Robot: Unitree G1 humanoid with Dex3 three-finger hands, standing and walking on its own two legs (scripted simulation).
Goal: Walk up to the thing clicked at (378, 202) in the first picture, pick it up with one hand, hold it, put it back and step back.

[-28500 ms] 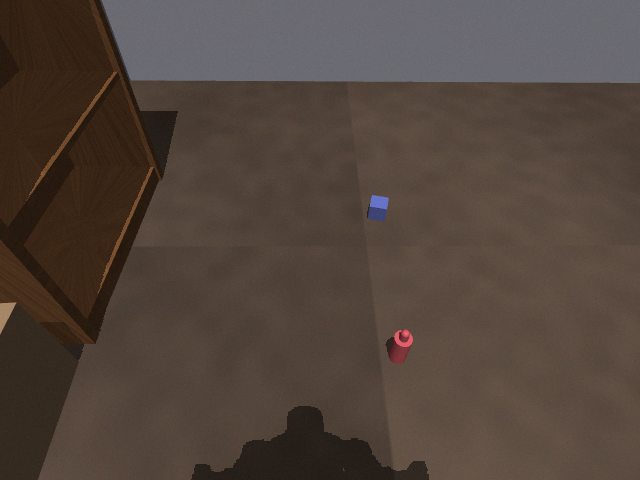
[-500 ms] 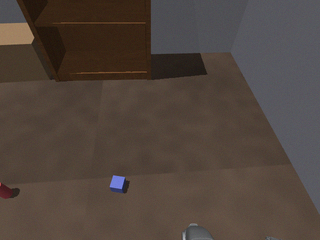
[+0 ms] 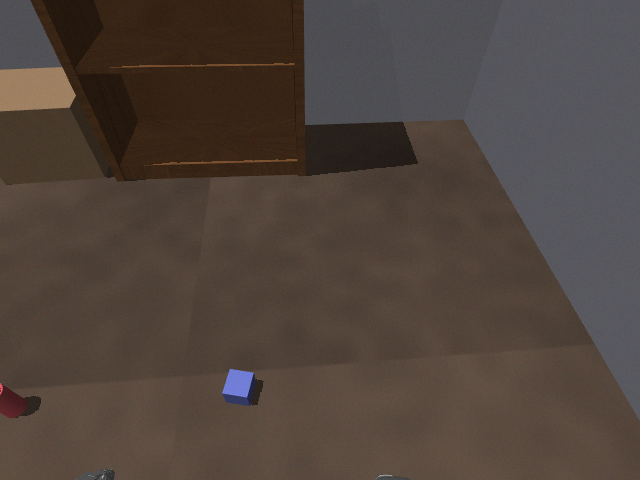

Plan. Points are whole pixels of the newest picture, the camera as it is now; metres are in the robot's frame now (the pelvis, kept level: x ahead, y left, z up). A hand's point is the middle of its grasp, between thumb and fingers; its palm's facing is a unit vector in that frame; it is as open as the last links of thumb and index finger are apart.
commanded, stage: walk up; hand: left
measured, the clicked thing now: (239, 387) +0.50 +0.23 -0.72
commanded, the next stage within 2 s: none
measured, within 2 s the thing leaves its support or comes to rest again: neither
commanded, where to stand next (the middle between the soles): +0.09 +0.00 m, yaw -2 degrees
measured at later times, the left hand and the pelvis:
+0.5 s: hand out of the picture +0.08 +0.26 -0.13, palm faces +0.04 -0.93 -0.35, open 7.4 cm; pelvis +0.03 +0.00 +0.02, yaw +1 degrees
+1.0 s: hand out of the picture +0.12 +0.24 -0.13, palm faces +0.01 -0.94 -0.33, open 7.4 cm; pelvis +0.02 -0.01 +0.02, yaw +0 degrees
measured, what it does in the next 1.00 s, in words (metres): stands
